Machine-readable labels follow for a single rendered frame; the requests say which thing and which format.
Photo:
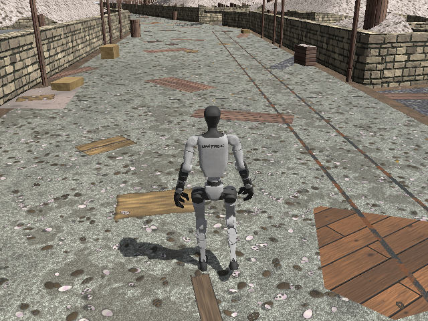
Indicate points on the robot right shin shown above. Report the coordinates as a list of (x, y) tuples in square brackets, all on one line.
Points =
[(232, 239)]

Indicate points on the robot right forearm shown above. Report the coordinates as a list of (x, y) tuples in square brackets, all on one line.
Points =
[(245, 177)]

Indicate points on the left robot thigh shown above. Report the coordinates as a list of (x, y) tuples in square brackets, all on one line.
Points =
[(198, 199)]

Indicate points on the robot left forearm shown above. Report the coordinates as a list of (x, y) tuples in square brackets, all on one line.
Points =
[(181, 181)]

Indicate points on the left robot hand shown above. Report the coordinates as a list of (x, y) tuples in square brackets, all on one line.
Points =
[(177, 198)]

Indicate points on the right robot hand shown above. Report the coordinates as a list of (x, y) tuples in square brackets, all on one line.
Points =
[(246, 191)]

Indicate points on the robot left upper arm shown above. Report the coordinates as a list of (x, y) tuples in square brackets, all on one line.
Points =
[(188, 153)]

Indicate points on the robot right upper arm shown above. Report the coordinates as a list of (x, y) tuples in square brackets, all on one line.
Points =
[(233, 140)]

